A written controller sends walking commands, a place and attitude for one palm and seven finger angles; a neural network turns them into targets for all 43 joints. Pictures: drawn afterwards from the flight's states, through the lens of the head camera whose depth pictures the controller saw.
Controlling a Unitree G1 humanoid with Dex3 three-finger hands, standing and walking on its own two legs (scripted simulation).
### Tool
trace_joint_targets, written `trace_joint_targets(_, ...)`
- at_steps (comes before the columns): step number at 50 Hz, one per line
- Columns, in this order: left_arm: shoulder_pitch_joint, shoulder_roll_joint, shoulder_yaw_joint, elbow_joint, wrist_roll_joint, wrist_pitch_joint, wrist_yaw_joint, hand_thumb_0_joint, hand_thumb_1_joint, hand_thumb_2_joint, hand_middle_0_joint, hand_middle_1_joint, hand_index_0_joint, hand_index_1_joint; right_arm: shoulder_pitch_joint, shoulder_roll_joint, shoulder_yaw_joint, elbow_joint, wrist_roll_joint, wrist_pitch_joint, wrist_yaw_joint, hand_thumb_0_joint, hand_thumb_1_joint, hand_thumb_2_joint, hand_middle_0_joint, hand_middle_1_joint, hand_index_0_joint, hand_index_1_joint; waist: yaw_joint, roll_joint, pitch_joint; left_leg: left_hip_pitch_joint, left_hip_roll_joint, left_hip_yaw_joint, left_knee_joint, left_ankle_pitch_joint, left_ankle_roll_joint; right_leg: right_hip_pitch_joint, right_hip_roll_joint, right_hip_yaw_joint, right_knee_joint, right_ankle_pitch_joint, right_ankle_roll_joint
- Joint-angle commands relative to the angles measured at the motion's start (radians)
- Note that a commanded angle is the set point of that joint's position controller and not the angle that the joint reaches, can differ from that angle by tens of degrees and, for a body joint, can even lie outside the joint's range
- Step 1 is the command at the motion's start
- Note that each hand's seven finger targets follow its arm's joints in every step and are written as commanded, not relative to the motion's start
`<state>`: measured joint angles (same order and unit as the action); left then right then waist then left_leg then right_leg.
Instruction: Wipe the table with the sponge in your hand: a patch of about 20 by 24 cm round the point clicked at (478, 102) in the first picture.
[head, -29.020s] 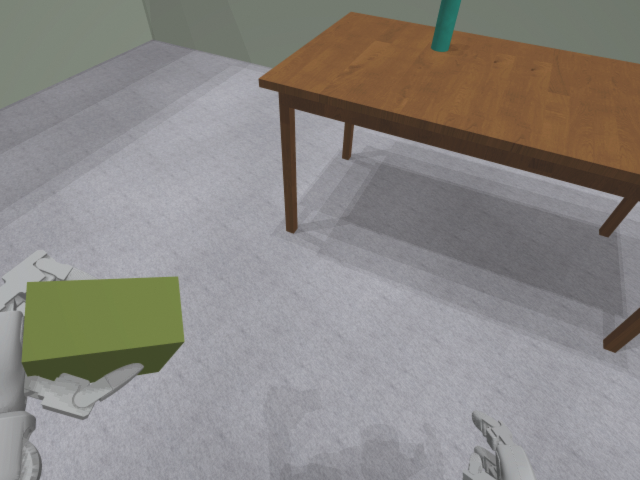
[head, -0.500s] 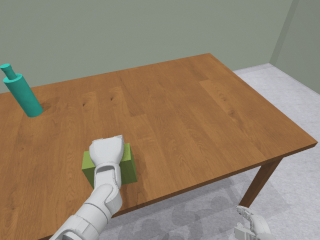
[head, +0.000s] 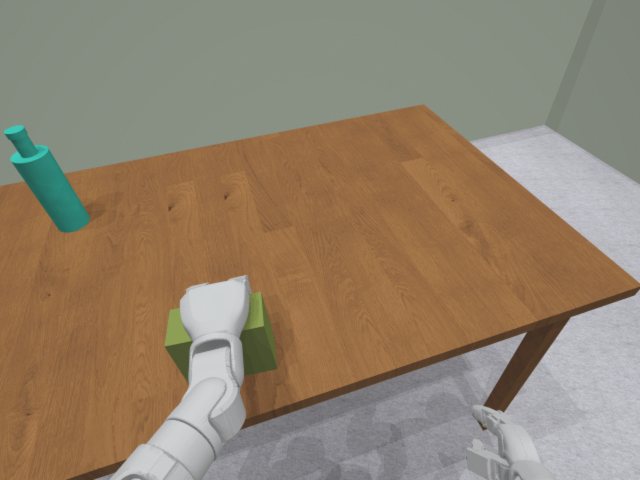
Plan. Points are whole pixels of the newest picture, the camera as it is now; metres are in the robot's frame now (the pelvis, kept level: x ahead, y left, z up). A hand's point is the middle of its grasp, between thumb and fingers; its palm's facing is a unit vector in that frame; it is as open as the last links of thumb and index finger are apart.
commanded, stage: wipe back along the third lane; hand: left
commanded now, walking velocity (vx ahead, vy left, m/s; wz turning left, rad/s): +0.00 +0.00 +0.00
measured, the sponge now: (228, 347) +0.31 +0.18 -0.03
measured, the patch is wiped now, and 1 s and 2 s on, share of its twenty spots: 1.00 1.00 1.00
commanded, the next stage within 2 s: slide back across to the middle lane in 0.50 s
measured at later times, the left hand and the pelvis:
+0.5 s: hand (227, 331) +0.31 +0.18 +0.01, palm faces -0.02 -0.05 -1.00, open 10.1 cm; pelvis -0.01 +0.00 +0.00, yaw +0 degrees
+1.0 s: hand (210, 333) +0.30 +0.20 +0.02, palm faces -0.01 -0.12 -0.99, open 10.1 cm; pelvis +0.00 +0.00 +0.00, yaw -1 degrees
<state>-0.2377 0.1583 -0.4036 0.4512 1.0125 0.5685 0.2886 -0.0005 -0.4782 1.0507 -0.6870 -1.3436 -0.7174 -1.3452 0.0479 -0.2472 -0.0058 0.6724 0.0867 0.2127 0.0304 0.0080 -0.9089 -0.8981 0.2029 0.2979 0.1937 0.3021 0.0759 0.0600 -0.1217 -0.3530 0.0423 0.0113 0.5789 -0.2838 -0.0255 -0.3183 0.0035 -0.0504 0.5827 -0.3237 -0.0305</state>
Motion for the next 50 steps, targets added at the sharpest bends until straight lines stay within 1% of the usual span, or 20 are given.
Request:
trace_joint_targets(1, -0.119, -0.010, 0.009, -0.045, -0.039, 0.000, -0.030, 0.000, 0.100, 1.300, -1.200, -1.600, -1.200, -1.600, -0.194, -0.105, -0.033, -0.169, 0.005, -0.050, -0.003, 0.000, -0.900, -0.900, 0.200, 0.300, 0.200, 0.300, -0.013, -0.166, -0.128, 0.068, -0.065, 0.012, -0.034, 0.198, 0.055, 0.041, 0.030, 0.023, -0.080, 0.326, -0.040)
trace_joint_targets(3, -0.128, -0.011, 0.005, -0.045, -0.046, -0.002, -0.033, 0.000, 0.100, 1.300, -1.200, -1.600, -1.200, -1.600, -0.192, -0.107, -0.031, -0.170, 0.005, -0.052, -0.006, 0.000, -0.900, -0.900, 0.200, 0.300, 0.200, 0.300, -0.017, -0.179, -0.128, 0.060, -0.064, 0.013, -0.035, 0.182, 0.056, 0.040, 0.028, 0.026, -0.085, 0.313, -0.036)
trace_joint_targets(4, -0.117, 0.041, 0.067, -0.033, -0.044, -0.003, -0.028, 0.000, 0.100, 1.300, -1.200, -1.600, -1.200, -1.600, -0.190, -0.114, -0.035, -0.162, 0.003, -0.051, -0.008, 0.000, -0.900, -0.900, 0.200, 0.300, 0.200, 0.300, -0.005, -0.191, -0.130, 0.052, -0.063, 0.005, -0.040, 0.181, 0.053, 0.043, 0.033, 0.036, -0.088, 0.305, -0.040)
trace_joint_targets(7, -0.122, -0.031, -0.011, -0.046, -0.048, -0.004, -0.034, 0.000, 0.100, 1.300, -1.200, -1.600, -1.200, -1.600, -0.193, -0.106, -0.032, -0.173, 0.006, -0.053, -0.005, 0.000, -0.900, -0.900, 0.200, 0.300, 0.200, 0.300, -0.019, -0.177, -0.114, 0.056, -0.063, 0.013, -0.036, 0.175, 0.056, 0.030, 0.028, 0.024, -0.086, 0.300, -0.035)
trace_joint_targets(9, -0.103, 0.027, 0.053, -0.033, -0.045, -0.006, -0.029, 0.000, 0.100, 1.300, -1.200, -1.600, -1.200, -1.600, -0.192, -0.112, -0.036, -0.166, 0.003, -0.053, -0.007, 0.000, -0.900, -0.900, 0.200, 0.300, 0.200, 0.300, -0.002, -0.182, -0.124, 0.050, -0.063, 0.007, -0.037, 0.176, 0.054, 0.037, 0.032, 0.036, -0.089, 0.298, -0.040)
trace_joint_targets(12, -0.114, -0.028, -0.006, -0.043, -0.042, -0.006, -0.031, 0.000, 0.100, 1.300, -1.200, -1.600, -1.200, -1.600, -0.189, -0.105, -0.033, -0.174, 0.006, -0.051, -0.003, 0.000, -0.900, -0.900, 0.200, 0.300, 0.200, 0.300, -0.016, -0.169, -0.122, 0.052, -0.062, 0.010, -0.035, 0.176, 0.054, 0.028, 0.030, 0.019, -0.077, 0.291, -0.038)
trace_joint_targets(14, -0.105, 0.015, 0.039, -0.034, -0.042, -0.003, -0.028, 0.000, 0.100, 1.300, -1.200, -1.600, -1.200, -1.600, -0.194, -0.111, -0.034, -0.173, 0.005, -0.050, -0.002, 0.000, -0.900, -0.900, 0.200, 0.300, 0.200, 0.300, -0.004, -0.159, -0.114, 0.048, -0.060, 0.003, -0.043, 0.165, 0.052, 0.022, 0.034, 0.028, -0.086, 0.264, -0.043)
trace_joint_targets(15, -0.114, -0.016, 0.002, -0.045, -0.045, -0.002, -0.029, 0.000, 0.100, 1.300, -1.200, -1.600, -1.200, -1.600, -0.193, -0.106, -0.032, -0.180, 0.006, -0.050, -0.002, 0.000, -0.900, -0.900, 0.200, 0.300, 0.200, 0.300, -0.010, -0.152, -0.121, 0.052, -0.063, 0.011, -0.039, 0.160, 0.056, 0.028, 0.030, 0.020, -0.081, 0.259, -0.039)
trace_joint_targets(24, -0.128, 0.001, 0.023, -0.020, -0.045, 0.002, -0.024, 0.000, 0.100, 1.300, -1.200, -1.600, -1.200, -1.600, -0.197, -0.110, -0.034, -0.174, 0.006, -0.048, 0.000, 0.000, -0.900, -0.900, 0.200, 0.300, 0.200, 0.300, -0.004, -0.145, -0.114, 0.044, -0.060, 0.002, -0.044, 0.142, 0.050, 0.007, 0.035, 0.022, -0.088, 0.215, -0.045)
trace_joint_targets(30, -0.154, -0.040, -0.018, -0.009, -0.051, 0.000, -0.024, 0.000, 0.100, 1.300, -1.200, -1.600, -1.200, -1.600, -0.193, -0.104, -0.033, -0.177, 0.009, -0.047, 0.001, 0.000, -0.900, -0.900, 0.200, 0.300, 0.200, 0.300, -0.013, -0.156, -0.118, 0.046, -0.059, 0.007, -0.042, 0.134, 0.055, 0.006, 0.031, 0.013, -0.084, 0.208, -0.041)
trace_joint_targets(33, -0.156, 0.030, 0.051, -0.028, -0.061, -0.004, -0.020, 0.000, 0.100, 1.300, -1.200, -1.600, -1.200, -1.600, -0.196, -0.107, -0.032, -0.175, 0.007, -0.051, -0.010, 0.000, -0.900, -0.900, 0.200, 0.300, 0.200, 0.300, -0.004, -0.180, -0.131, 0.053, -0.064, 0.011, -0.042, 0.142, 0.058, 0.037, 0.027, 0.026, -0.095, 0.230, -0.035)
trace_joint_targets(34, -0.140, 0.097, 0.121, -0.045, -0.063, -0.005, -0.017, 0.000, 0.100, 1.300, -1.200, -1.600, -1.200, -1.600, -0.201, -0.115, -0.032, -0.173, 0.005, -0.048, -0.014, 0.000, -0.900, -0.900, 0.200, 0.300, 0.200, 0.300, 0.012, -0.160, -0.142, 0.049, -0.064, 0.002, -0.051, 0.142, 0.054, 0.051, 0.029, 0.041, -0.100, 0.230, -0.039)
trace_joint_targets(35, -0.149, 0.060, 0.080, -0.071, -0.062, -0.005, -0.018, 0.000, 0.100, 1.300, -1.200, -1.600, -1.200, -1.600, -0.202, -0.106, -0.028, -0.182, 0.006, -0.049, -0.017, 0.000, -0.900, -0.900, 0.200, 0.300, 0.200, 0.300, 0.002, -0.157, -0.156, 0.061, -0.066, 0.011, -0.050, 0.149, 0.058, 0.066, 0.024, 0.031, -0.094, 0.243, -0.034)
trace_joint_targets(38, -0.138, 0.075, 0.085, -0.096, -0.050, -0.003, -0.024, 0.000, 0.100, 1.300, -1.200, -1.600, -1.200, -1.600, -0.206, -0.104, -0.027, -0.184, 0.007, -0.053, -0.020, 0.000, -0.900, -0.900, 0.200, 0.300, 0.200, 0.300, -0.001, -0.158, -0.121, 0.076, -0.066, 0.011, -0.056, 0.159, 0.059, 0.062, 0.025, 0.034, -0.109, 0.249, -0.033)
trace_joint_targets(39, -0.111, 0.147, 0.159, -0.105, -0.046, -0.004, -0.020, 0.000, 0.100, 1.300, -1.200, -1.600, -1.200, -1.600, -0.204, -0.113, -0.030, -0.181, 0.004, -0.053, -0.021, 0.000, -0.900, -0.900, 0.200, 0.300, 0.200, 0.300, 0.017, -0.150, -0.138, 0.079, -0.066, 0.004, -0.063, 0.169, 0.058, 0.082, 0.029, 0.049, -0.114, 0.260, -0.038)
trace_joint_targets(43, -0.055, 0.150, 0.145, -0.180, -0.036, -0.005, -0.032, 0.000, 0.100, 1.300, -1.200, -1.600, -1.200, -1.600, -0.217, -0.103, -0.020, -0.200, 0.006, -0.061, -0.022, 0.000, -0.900, -0.900, 0.200, 0.300, 0.200, 0.300, 0.016, -0.123, -0.130, 0.099, -0.073, 0.014, -0.065, 0.205, 0.060, 0.115, 0.023, 0.051, -0.111, 0.330, -0.034)
trace_joint_targets(44, -0.029, 0.198, 0.197, -0.193, -0.037, -0.005, -0.033, 0.000, 0.100, 1.300, -1.200, -1.600, -1.200, -1.600, -0.219, -0.109, -0.023, -0.199, 0.005, -0.062, -0.022, 0.000, -0.900, -0.900, 0.200, 0.300, 0.200, 0.300, 0.026, -0.112, -0.127, 0.102, -0.072, 0.007, -0.074, 0.205, 0.058, 0.121, 0.025, 0.060, -0.121, 0.322, -0.038)
trace_joint_targets(47, 0.007, 0.182, 0.170, -0.227, -0.031, -0.009, -0.047, 0.000, 0.100, 1.300, -1.200, -1.600, -1.200, -1.600, -0.214, -0.104, -0.016, -0.209, 0.006, -0.073, -0.021, 0.000, -0.900, -0.900, 0.200, 0.300, 0.200, 0.300, 0.017, -0.127, -0.108, 0.112, -0.074, 0.013, -0.072, 0.223, 0.061, 0.130, 0.025, 0.057, -0.117, 0.370, -0.034)
trace_joint_targets(49, 0.024, 0.259, 0.242, -0.243, -0.027, -0.014, -0.052, 0.000, 0.100, 1.300, -1.200, -1.600, -1.200, -1.600, -0.217, -0.116, -0.019, -0.203, 0.004, -0.076, -0.026, 0.000, -0.900, -0.900, 0.200, 0.300, 0.200, 0.300, 0.027, -0.123, -0.111, 0.120, -0.074, 0.007, -0.078, 0.225, 0.058, 0.138, 0.026, 0.083, -0.128, 0.373, -0.037)
trace_joint_targets(50, 0.033, 0.224, 0.209, -0.257, -0.031, -0.014, -0.056, 0.000, 0.100, 1.300, -1.200, -1.600, -1.200, -1.600, -0.218, -0.107, -0.016, -0.210, 0.004, -0.079, -0.028, 0.000, -0.900, -0.900, 0.200, 0.300, 0.200, 0.300, 0.022, -0.126, -0.109, 0.117, -0.075, 0.015, -0.080, 0.220, 0.061, 0.143, 0.023, 0.070, -0.123, 0.372, -0.031)
